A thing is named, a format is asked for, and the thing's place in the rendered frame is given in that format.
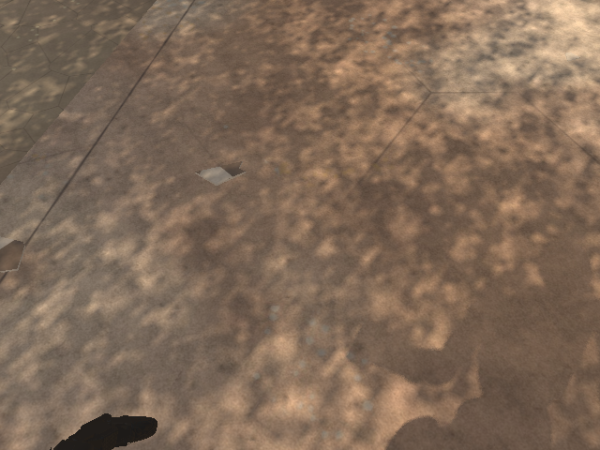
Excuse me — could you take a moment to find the left robot hand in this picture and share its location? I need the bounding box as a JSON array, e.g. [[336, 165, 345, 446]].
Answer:
[[50, 413, 158, 450]]

